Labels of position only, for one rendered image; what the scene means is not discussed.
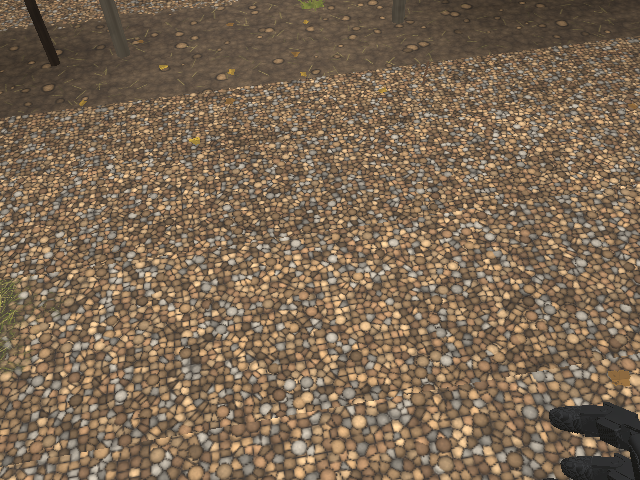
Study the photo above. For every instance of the right robot hand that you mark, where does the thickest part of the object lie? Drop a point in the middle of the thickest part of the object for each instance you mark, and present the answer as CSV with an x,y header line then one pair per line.
x,y
614,425

